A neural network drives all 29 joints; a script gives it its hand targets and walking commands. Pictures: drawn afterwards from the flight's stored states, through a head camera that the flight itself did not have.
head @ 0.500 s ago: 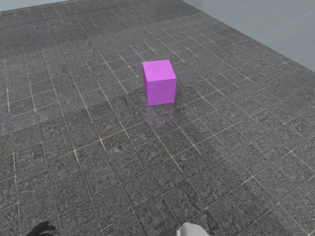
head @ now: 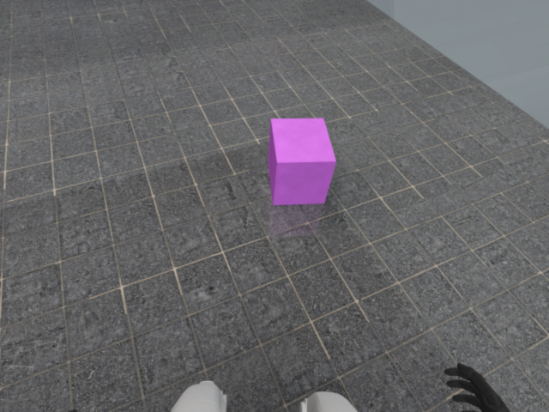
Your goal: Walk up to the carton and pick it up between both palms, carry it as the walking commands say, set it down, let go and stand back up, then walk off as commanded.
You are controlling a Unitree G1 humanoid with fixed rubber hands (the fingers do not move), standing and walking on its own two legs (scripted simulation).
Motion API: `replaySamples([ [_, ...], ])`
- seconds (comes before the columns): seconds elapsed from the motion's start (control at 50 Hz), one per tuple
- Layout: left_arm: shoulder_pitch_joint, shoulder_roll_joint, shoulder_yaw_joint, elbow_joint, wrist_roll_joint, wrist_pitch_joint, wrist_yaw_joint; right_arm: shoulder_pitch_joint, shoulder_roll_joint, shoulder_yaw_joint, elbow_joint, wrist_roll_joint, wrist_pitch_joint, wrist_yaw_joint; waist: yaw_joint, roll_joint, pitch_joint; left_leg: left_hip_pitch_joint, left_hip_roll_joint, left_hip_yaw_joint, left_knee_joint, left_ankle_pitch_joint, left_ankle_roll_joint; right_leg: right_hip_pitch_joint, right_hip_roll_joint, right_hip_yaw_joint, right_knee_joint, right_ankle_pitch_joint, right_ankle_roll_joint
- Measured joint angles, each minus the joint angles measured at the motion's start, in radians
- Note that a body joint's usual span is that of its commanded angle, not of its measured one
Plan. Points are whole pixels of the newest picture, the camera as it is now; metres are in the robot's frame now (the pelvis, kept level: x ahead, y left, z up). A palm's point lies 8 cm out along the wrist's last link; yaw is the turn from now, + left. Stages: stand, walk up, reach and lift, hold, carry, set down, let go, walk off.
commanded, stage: walk up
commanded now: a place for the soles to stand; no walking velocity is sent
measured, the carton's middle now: (298, 162) +1.19 -0.09 -0.60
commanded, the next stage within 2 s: none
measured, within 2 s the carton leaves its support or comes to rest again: neither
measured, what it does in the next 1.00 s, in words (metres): walks ahead: right foot, then left foot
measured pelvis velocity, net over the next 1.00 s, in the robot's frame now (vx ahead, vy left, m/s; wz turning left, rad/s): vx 0.48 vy -0.01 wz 0.01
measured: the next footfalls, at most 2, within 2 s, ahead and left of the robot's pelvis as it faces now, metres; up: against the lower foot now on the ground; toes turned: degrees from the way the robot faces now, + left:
right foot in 0.16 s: +0.22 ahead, -0.16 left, +0.00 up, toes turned -3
left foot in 0.50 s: +0.38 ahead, +0.16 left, +0.00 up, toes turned +7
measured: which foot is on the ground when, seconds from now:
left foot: down 0.00-0.16, up 0.18-0.48, down 0.50-0.96, up 0.98-1.00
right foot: up 0.00-0.14, down 0.16-0.50, up 0.52-0.92, down 0.94-1.00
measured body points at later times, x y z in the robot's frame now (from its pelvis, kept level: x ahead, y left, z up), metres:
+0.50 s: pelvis +0.24 +0.02 +0.00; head +0.24 +0.03 +0.45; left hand +0.27 +0.36 -0.08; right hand +0.37 -0.29 -0.07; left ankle +0.34 +0.15 -0.71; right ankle +0.18 -0.15 -0.70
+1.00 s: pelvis +0.48 -0.01 +0.00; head +0.49 -0.03 +0.45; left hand +0.65 +0.28 -0.05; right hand +0.48 -0.34 -0.10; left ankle +0.35 +0.15 -0.67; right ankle +0.58 -0.11 -0.71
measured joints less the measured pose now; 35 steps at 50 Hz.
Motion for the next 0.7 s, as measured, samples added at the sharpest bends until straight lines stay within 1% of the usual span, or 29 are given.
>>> replaySamples([
  [0.08,-0.013,0.005,-0.006,-0.019,-0.003,-0.017,-0.019,0.051,-0.022,0.003,0.02,0.004,0.007,0.006,-0.037,0.016,-0.032,0.098,0.029,-0.008,-0.059,-0.033,-0.004,-0.059,-0.018,-0.06,-0.231,0.037,0.005],
  [0.12,-0.01,0.011,-0.005,-0.029,-0.002,-0.029,-0.023,0.085,-0.041,-0.008,0.028,0.003,0.018,0.011,-0.057,0.037,-0.06,0.132,0.046,-0.021,-0.051,-0.073,-0.004,-0.036,-0.022,-0.087,-0.385,0.115,0.011],
  [0.14,-0.004,0.018,-0.001,-0.038,-0.002,-0.04,-0.023,0.104,-0.05,-0.016,0.031,0.006,0.021,0.014,-0.064,0.042,-0.076,0.136,0.05,-0.028,-0.023,-0.109,0.0,-0.014,-0.022,-0.086,-0.465,0.159,0.016],
  [0.16,0.002,0.031,0.004,-0.051,0.005,-0.05,-0.019,0.122,-0.056,-0.025,0.035,0.012,0.025,0.018,-0.067,0.038,-0.096,0.12,0.043,-0.038,0.032,-0.168,0.008,-0.003,-0.027,-0.079,-0.507,0.206,0.024],
  [0.18,-0.003,0.036,0.008,-0.057,0.014,-0.056,-0.011,0.129,-0.06,-0.036,0.045,0.018,0.034,0.019,-0.063,0.04,-0.104,0.089,0.027,-0.066,0.122,-0.216,0.007,-0.011,-0.03,-0.081,-0.486,0.282,0.031],
  [0.2,-0.016,0.031,0.008,-0.055,0.021,-0.057,-0.001,0.128,-0.066,-0.046,0.06,0.023,0.046,0.017,-0.06,0.054,-0.1,0.054,0.009,-0.098,0.223,-0.242,0.006,-0.011,-0.03,-0.09,-0.45,0.287,0.034],
  [0.22,-0.031,0.021,0.005,-0.053,0.028,-0.054,0.01,0.122,-0.071,-0.053,0.074,0.029,0.057,0.017,-0.058,0.074,-0.089,0.022,-0.002,-0.122,0.309,-0.247,0.005,0.005,-0.027,-0.104,-0.431,0.262,0.03],
  [0.24,-0.04,0.009,0.003,-0.052,0.033,-0.052,0.018,0.116,-0.074,-0.058,0.086,0.031,0.064,0.02,-0.052,0.094,-0.079,-0.008,-0.007,-0.131,0.369,-0.24,0.007,0.028,-0.023,-0.116,-0.428,0.233,0.025],
  [0.26,-0.044,-0.002,0.0,-0.053,0.037,-0.053,0.026,0.111,-0.073,-0.06,0.093,0.035,0.068,0.025,-0.045,0.112,-0.071,-0.032,-0.007,-0.132,0.393,-0.223,0.008,0.054,-0.018,-0.125,-0.436,0.211,0.022],
  [0.28,-0.043,-0.011,-0.002,-0.055,0.036,-0.054,0.029,0.106,-0.07,-0.059,0.097,0.036,0.067,0.031,-0.037,0.126,-0.065,-0.053,-0.005,-0.13,0.394,-0.21,0.006,0.078,-0.013,-0.131,-0.451,0.197,0.019],
  [0.32,-0.026,-0.015,-0.004,-0.059,0.034,-0.059,0.029,0.092,-0.057,-0.048,0.098,0.037,0.061,0.043,-0.018,0.13,-0.058,-0.081,0.001,-0.104,0.337,-0.198,0.0,0.119,-0.014,-0.125,-0.478,0.182,0.014],
  [0.4,0.011,0.002,-0.001,-0.044,0.023,-0.057,0.021,0.078,-0.035,-0.026,0.079,0.026,0.042,0.061,0.007,0.104,-0.047,-0.111,0.005,-0.055,0.202,-0.13,-0.005,0.196,-0.046,-0.115,-0.514,0.141,0.016],
  [0.44,0.031,0.011,0.005,-0.034,0.019,-0.052,0.015,0.076,-0.033,-0.021,0.069,0.024,0.039,0.067,0.02,0.088,-0.048,-0.1,0.008,-0.041,0.123,-0.053,0.002,0.227,-0.064,-0.109,-0.523,0.112,0.023],
  [0.48,0.05,0.022,0.011,-0.022,0.019,-0.045,0.01,0.078,-0.037,-0.022,0.056,0.025,0.028,0.066,0.02,0.073,-0.053,-0.057,0.004,-0.024,0.026,0.002,0.008,0.243,-0.082,-0.103,-0.501,0.066,0.022],
  [0.5,0.059,0.029,0.013,-0.019,0.02,-0.041,0.008,0.083,-0.044,-0.024,0.045,0.022,0.021,0.06,0.018,0.062,-0.059,-0.038,-0.006,-0.016,-0.002,0.018,0.011,0.232,-0.096,-0.094,-0.457,0.031,0.016],
  [0.52,0.055,0.033,0.019,-0.007,0.018,-0.035,0.004,0.08,-0.047,-0.023,0.041,0.017,0.014,0.05,0.011,0.044,-0.054,-0.047,-0.02,-0.003,0.033,0.014,0.008,0.198,-0.11,-0.071,-0.359,0.013,0.013],
  [0.54,0.042,0.033,0.023,0.007,0.01,-0.024,0.003,0.076,-0.047,-0.021,0.042,0.008,0.009,0.037,0.001,0.034,-0.05,-0.053,-0.028,0.003,0.071,-0.013,0.007,0.153,-0.091,-0.025,-0.243,0.004,0.011],
  [0.56,0.028,0.031,0.027,0.016,0.005,-0.012,0.003,0.073,-0.041,-0.016,0.046,0.005,0.008,0.024,-0.006,0.024,-0.045,-0.044,-0.031,0.01,0.086,-0.04,0.008,0.104,-0.06,0.019,-0.123,0.0,0.01],
  [0.58,0.011,0.03,0.027,0.02,0.003,-0.002,0.004,0.072,-0.031,-0.012,0.05,0.006,0.009,0.012,-0.013,0.015,-0.039,-0.021,-0.033,0.015,0.078,-0.057,0.009,0.062,-0.034,0.04,-0.036,0.015,0.011],
  [0.6,-0.004,0.029,0.024,0.019,0.005,0.002,0.006,0.077,-0.022,-0.008,0.051,0.009,0.009,0.005,-0.018,0.008,-0.036,0.006,-0.034,0.019,0.056,-0.063,0.007,0.021,-0.02,0.038,0.02,0.035,0.008],
  [0.64,-0.036,0.025,0.017,0.012,0.004,-0.004,0.007,0.092,-0.011,0.001,0.051,0.011,0.002,-0.007,-0.034,0.004,-0.028,0.063,-0.029,0.018,0.005,-0.064,0.004,-0.049,-0.006,0.011,0.052,0.063,0.01],
  [0.7,-0.082,0.022,0.008,-0.006,-0.001,-0.011,0.0,0.123,-0.009,0.013,0.057,0.012,-0.009,-0.013,-0.065,0.008,-0.017,0.153,-0.015,0.007,-0.081,-0.062,0.002,-0.12,-0.004,-0.025,-0.038,0.113,0.014],
])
